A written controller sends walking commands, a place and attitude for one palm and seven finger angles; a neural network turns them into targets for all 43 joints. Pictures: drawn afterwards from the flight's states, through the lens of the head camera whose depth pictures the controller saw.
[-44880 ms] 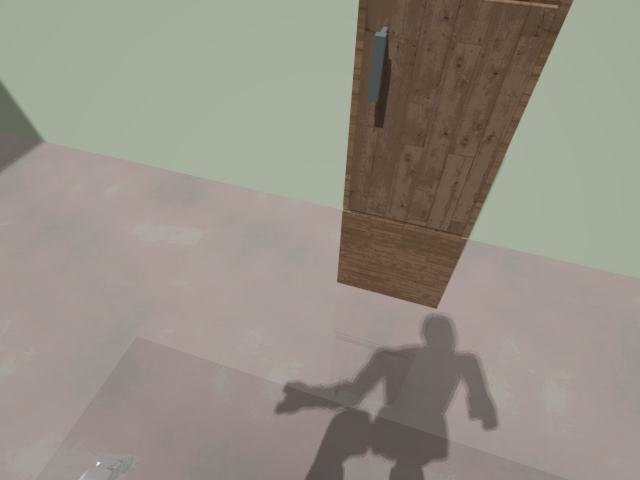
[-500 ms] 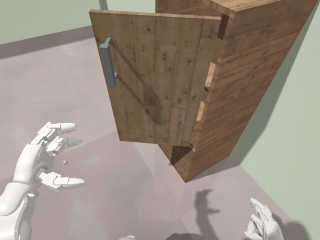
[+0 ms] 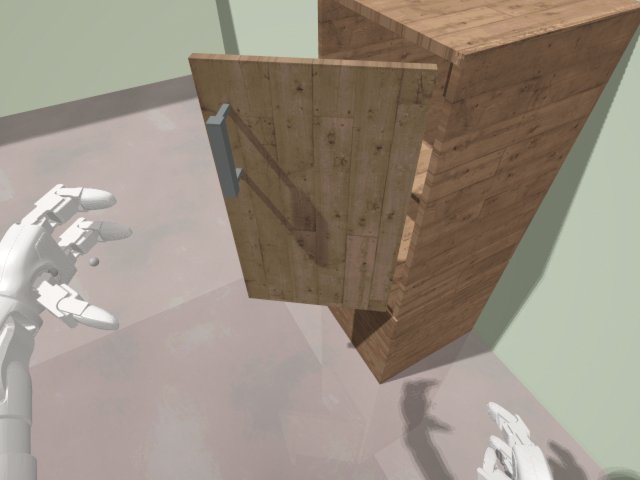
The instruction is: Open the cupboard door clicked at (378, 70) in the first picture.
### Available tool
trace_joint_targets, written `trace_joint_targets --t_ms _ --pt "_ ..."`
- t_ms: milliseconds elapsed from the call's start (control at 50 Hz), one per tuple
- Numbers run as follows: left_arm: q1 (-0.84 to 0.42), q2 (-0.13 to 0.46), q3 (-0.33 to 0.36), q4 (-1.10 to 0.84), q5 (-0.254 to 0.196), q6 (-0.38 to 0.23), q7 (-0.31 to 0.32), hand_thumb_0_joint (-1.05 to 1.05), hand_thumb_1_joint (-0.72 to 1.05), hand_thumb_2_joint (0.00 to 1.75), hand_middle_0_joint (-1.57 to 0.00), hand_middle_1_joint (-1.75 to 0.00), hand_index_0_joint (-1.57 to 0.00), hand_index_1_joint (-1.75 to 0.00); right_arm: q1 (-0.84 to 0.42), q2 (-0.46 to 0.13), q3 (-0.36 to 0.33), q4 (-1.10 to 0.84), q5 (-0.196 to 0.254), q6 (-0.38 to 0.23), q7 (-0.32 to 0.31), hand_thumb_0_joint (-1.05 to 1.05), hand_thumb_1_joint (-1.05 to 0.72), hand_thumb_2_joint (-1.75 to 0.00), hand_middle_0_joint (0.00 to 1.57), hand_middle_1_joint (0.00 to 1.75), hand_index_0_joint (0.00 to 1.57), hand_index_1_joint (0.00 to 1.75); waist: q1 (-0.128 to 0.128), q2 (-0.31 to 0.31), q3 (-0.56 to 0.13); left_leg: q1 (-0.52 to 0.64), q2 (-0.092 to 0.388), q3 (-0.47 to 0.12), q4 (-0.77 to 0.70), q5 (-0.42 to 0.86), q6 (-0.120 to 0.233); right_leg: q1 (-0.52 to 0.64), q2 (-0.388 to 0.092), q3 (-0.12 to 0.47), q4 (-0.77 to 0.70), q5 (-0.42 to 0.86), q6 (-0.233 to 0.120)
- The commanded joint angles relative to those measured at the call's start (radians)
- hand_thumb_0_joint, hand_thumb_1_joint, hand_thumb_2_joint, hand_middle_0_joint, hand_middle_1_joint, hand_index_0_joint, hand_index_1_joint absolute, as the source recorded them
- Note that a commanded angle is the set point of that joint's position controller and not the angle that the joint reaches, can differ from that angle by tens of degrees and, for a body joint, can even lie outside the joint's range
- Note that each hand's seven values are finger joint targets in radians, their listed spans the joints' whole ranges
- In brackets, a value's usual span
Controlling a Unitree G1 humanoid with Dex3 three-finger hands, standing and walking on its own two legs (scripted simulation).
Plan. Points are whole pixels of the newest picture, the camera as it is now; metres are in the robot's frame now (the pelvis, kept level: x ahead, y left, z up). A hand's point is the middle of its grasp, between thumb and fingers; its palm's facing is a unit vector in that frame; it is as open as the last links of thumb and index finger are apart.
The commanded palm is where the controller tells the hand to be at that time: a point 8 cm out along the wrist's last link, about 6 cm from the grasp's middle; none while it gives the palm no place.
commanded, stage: raise the hand with hooked fingers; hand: left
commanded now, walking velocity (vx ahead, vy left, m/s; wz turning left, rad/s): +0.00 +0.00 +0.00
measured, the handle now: (228, 152) +0.55 +0.20 +0.12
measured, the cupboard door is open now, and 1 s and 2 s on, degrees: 54 54 54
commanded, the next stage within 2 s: move the hooked fingers beside the handle in 0.46 s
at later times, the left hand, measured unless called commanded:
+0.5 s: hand (122, 264) +0.30 +0.26 +0.14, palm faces +0.00 -1.00 -0.05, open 14.0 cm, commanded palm +0.27 +0.31 +0.15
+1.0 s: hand (145, 226) +0.36 +0.26 +0.14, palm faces -0.02 -1.00 -0.03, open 14.0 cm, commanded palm +0.34 +0.31 +0.14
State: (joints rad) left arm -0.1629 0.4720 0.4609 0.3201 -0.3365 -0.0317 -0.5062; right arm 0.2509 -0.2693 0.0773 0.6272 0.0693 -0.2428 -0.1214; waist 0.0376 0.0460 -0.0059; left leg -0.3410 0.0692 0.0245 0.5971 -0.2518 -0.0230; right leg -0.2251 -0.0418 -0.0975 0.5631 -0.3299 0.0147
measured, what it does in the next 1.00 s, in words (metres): stands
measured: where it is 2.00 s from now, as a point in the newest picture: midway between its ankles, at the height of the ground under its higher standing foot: outside the picture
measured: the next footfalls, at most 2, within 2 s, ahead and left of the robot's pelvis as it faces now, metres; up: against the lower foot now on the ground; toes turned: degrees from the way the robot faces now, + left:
none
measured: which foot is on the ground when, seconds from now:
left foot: down 0.00-1.00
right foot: down 0.00-1.00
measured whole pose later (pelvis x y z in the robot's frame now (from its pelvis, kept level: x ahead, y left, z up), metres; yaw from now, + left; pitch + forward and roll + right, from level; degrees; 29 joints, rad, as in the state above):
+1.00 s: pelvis +0.00 +0.00 +0.00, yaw -1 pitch +2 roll -1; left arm -0.39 0.47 0.43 0.59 -0.27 -0.08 -0.48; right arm 0.28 -0.28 0.06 0.64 0.06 -0.22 -0.12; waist -0.01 0.04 -0.01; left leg -0.37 0.07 0.05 0.59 -0.25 -0.02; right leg -0.28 -0.04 -0.07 0.58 -0.33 0.02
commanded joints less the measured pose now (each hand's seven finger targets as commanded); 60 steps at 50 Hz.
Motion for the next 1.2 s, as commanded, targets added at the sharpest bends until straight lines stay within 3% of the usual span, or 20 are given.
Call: trace_joint_targets --t_ms 0,100,160,200,260,340,400,480,540,580,600,680,780,820,880,940,980,1000,1080,1180 --pt "-0.196 0.219 0.039 -0.094 -0.033 -0.001 -0.039 0.00 -0.50 0.30 -0.30 -1.20 -0.30 -1.20 -0.076 -0.139 -0.066 -0.162 0.005 -0.048 -0.003 0.00 -0.90 -0.90 0.20 0.30 0.20 0.30 -0.009 -0.004 -0.164 0.159 -0.075 -0.018 -0.083 0.142 0.047 -0.060 0.060 0.031 -0.098 0.255 -0.022" --pt "-0.212 0.290 0.106 -0.190 -0.047 -0.040 -0.024 0.00 -0.50 0.30 -0.30 -1.20 -0.30 -1.20 -0.078 -0.144 -0.074 -0.177 -0.001 -0.048 0.009 0.00 -0.90 -0.90 0.20 0.30 0.20 0.30 0.001 -0.041 -0.218 0.172 -0.076 -0.012 -0.072 0.174 0.051 -0.038 0.058 0.039 -0.089 0.281 -0.017" --pt "-0.235 0.312 0.151 -0.263 -0.042 -0.088 0.012 0.00 -0.50 0.30 -0.30 -1.20 -0.30 -1.20 -0.071 -0.136 -0.081 -0.178 -0.004 -0.056 0.009 0.00 -0.90 -0.90 0.20 0.30 0.20 0.30 0.003 0.018 -0.281 0.213 -0.076 -0.006 -0.075 0.204 0.051 -0.019 0.060 0.034 -0.077 0.307 -0.018" --pt "-0.236 0.323 0.163 -0.265 -0.040 -0.101 0.030 0.00 -0.50 0.30 -0.30 -1.20 -0.30 -1.20 -0.070 -0.133 -0.076 -0.172 -0.009 -0.057 0.008 0.00 -0.90 -0.90 0.20 0.30 0.20 0.30 0.006 0.037 -0.248 0.203 -0.075 -0.001 -0.078 0.203 0.051 -0.011 0.059 0.040 -0.085 0.309 -0.020" --pt "-0.243 0.279 0.127 -0.228 -0.025 -0.096 0.034 0.00 -0.50 0.30 -0.30 -1.20 -0.30 -1.20 -0.071 -0.132 -0.079 -0.160 -0.005 -0.057 0.002 0.00 -0.90 -0.90 0.20 0.30 0.20 0.30 -0.007 0.065 -0.213 0.198 -0.074 0.005 -0.086 0.176 0.050 -0.037 0.056 0.040 -0.091 0.291 -0.017" --pt "-0.245 0.238 0.069 -0.178 -0.020 -0.056 0.009 0.00 -0.50 0.30 -0.30 -1.20 -0.30 -1.20 -0.077 -0.134 -0.079 -0.158 0.002 -0.053 -0.005 0.00 -0.90 -0.90 0.20 0.30 0.20 0.30 -0.016 0.053 -0.171 0.184 -0.074 0.007 -0.090 0.149 0.051 -0.056 0.052 0.045 -0.103 0.274 -0.012" --pt "-0.223 0.239 0.068 -0.142 -0.030 -0.040 -0.005 0.00 -0.50 0.30 -0.30 -1.20 -0.30 -1.20 -0.072 -0.139 -0.078 -0.160 0.003 -0.047 -0.008 0.00 -0.90 -0.90 0.20 0.30 0.20 0.30 -0.013 -0.037 -0.162 0.172 -0.072 0.000 -0.090 0.140 0.052 -0.054 0.056 0.044 -0.108 0.258 -0.010" --pt "-0.252 0.269 0.098 -0.200 -0.027 -0.063 0.005 0.00 -0.50 0.30 -0.30 -1.20 -0.30 -1.20 -0.082 -0.133 -0.077 -0.169 0.001 -0.052 -0.007 0.00 -0.90 -0.90 0.20 0.30 0.20 0.30 -0.008 0.022 -0.217 0.200 -0.076 -0.003 -0.089 0.155 0.050 -0.048 0.055 0.040 -0.097 0.265 -0.013" --pt "-0.249 0.276 0.118 -0.205 -0.037 -0.083 0.013 0.00 -0.50 0.30 -0.30 -1.20 -0.30 -1.20 -0.080 -0.130 -0.077 -0.164 -0.002 -0.053 -0.006 0.00 -0.90 -0.90 0.20 0.30 0.20 0.30 -0.008 0.001 -0.227 0.207 -0.074 -0.001 -0.086 0.172 0.052 -0.037 0.057 0.041 -0.094 0.291 -0.012" --pt "-0.308 0.260 0.095 -0.182 -0.028 -0.090 0.017 0.00 -0.50 0.30 -0.30 -1.20 -0.30 -1.20 -0.078 -0.130 -0.075 -0.150 -0.001 -0.052 -0.010 0.00 -0.90 -0.90 0.20 0.30 0.20 0.30 -0.024 0.022 -0.204 0.205 -0.073 0.000 -0.088 0.152 0.049 -0.063 0.058 0.038 -0.098 0.269 -0.012" --pt "-0.341 0.266 0.085 -0.157 -0.025 -0.088 0.016 0.00 -0.50 0.30 -0.30 -1.20 -0.30 -1.20 -0.068 -0.133 -0.073 -0.142 -0.001 -0.048 -0.012 0.00 -0.90 -0.90 0.20 0.30 0.20 0.30 -0.030 -0.002 -0.178 0.197 -0.072 -0.002 -0.088 0.142 0.049 -0.067 0.061 0.041 -0.104 0.257 -0.013" --pt "-0.416 0.224 0.019 -0.098 -0.001 -0.083 0.011 0.00 -0.50 0.30 -0.30 -1.20 -0.30 -1.20 -0.066 -0.134 -0.073 -0.132 0.001 -0.051 -0.020 0.00 -0.90 -0.90 0.20 0.30 0.20 0.30 -0.045 0.042 -0.180 0.201 -0.072 -0.010 -0.093 0.101 0.049 -0.103 0.055 0.040 -0.106 0.202 -0.016" --pt "-0.508 0.248 0.010 -0.044 0.021 -0.087 0.020 0.00 -0.50 0.30 -0.30 -1.20 -0.30 -1.20 -0.049 -0.142 -0.076 -0.121 -0.001 -0.044 -0.022 0.00 -0.90 -0.90 0.20 0.30 0.20 0.30 -0.051 0.023 -0.219 0.201 -0.071 -0.021 -0.088 0.103 0.049 -0.107 0.056 0.034 -0.097 0.191 -0.020" --pt "-0.536 0.305 0.054 0.002 0.019 -0.093 0.026 0.00 -0.50 0.30 -0.30 -1.20 -0.30 -1.20 -0.039 -0.150 -0.076 -0.114 -0.003 -0.037 -0.019 0.00 -0.90 -0.90 0.20 0.30 0.20 0.30 -0.047 -0.007 -0.227 0.181 -0.071 -0.021 -0.082 0.105 0.050 -0.094 0.054 0.042 -0.097 0.197 -0.019" --pt "-0.561 0.294 0.051 0.025 0.034 -0.110 0.039 0.00 -0.50 0.30 -0.30 -1.20 -0.30 -1.20 -0.032 -0.146 -0.077 -0.117 -0.007 -0.032 -0.013 0.00 -0.90 -0.90 0.20 0.30 0.20 0.30 -0.042 0.036 -0.267 0.194 -0.070 -0.022 -0.077 0.137 0.046 -0.087 0.054 0.033 -0.076 0.223 -0.025" --pt "-0.555 0.331 0.079 0.086 0.040 -0.110 0.045 0.00 -0.50 0.30 -0.30 -1.20 -0.30 -1.20 -0.015 -0.154 -0.079 -0.118 -0.009 -0.019 -0.004 0.00 -0.90 -0.90 0.20 0.30 0.20 0.30 -0.035 0.023 -0.264 0.164 -0.070 -0.017 -0.072 0.142 0.047 -0.077 0.054 0.037 -0.070 0.240 -0.024" --pt "-0.574 0.321 0.059 0.130 0.052 -0.110 0.044 0.00 -0.50 0.30 -0.30 -1.20 -0.30 -1.20 -0.005 -0.158 -0.081 -0.115 -0.007 -0.008 -0.001 0.00 -0.90 -0.90 0.20 0.30 0.20 0.30 -0.043 0.026 -0.245 0.144 -0.070 -0.013 -0.071 0.133 0.048 -0.095 0.054 0.038 -0.066 0.233 -0.023" --pt "-0.592 0.317 0.052 0.151 0.049 -0.110 0.040 0.00 -0.50 0.30 -0.30 -1.20 -0.30 -1.20 0.005 -0.161 -0.082 -0.115 -0.007 -0.002 0.000 0.00 -0.90 -0.90 0.20 0.30 0.20 0.30 -0.048 -0.014 -0.245 0.143 -0.068 -0.015 -0.067 0.145 0.050 -0.089 0.057 0.036 -0.064 0.245 -0.024" --pt "-0.661 0.319 0.034 0.149 0.062 -0.129 0.029 0.00 -0.50 0.30 -0.30 -1.20 -0.30 -1.20 0.028 -0.167 -0.093 -0.112 -0.009 0.008 0.004 0.00 -0.90 -0.90 0.20 0.30 0.20 0.30 -0.062 0.037 -0.286 0.165 -0.067 -0.015 -0.052 0.167 0.050 -0.113 0.059 0.037 -0.051 0.260 -0.026" --pt "-0.703 0.360 0.066 0.209 0.059 -0.151 0.029 0.00 -0.50 0.30 -0.30 -1.20 -0.30 -1.20 0.058 -0.176 -0.098 -0.096 -0.011 0.028 0.005 0.00 -0.90 -0.90 0.20 0.30 0.20 0.30 -0.070 0.024 -0.295 0.157 -0.064 -0.020 -0.040 0.171 0.051 -0.127 0.064 0.037 -0.043 0.263 -0.027"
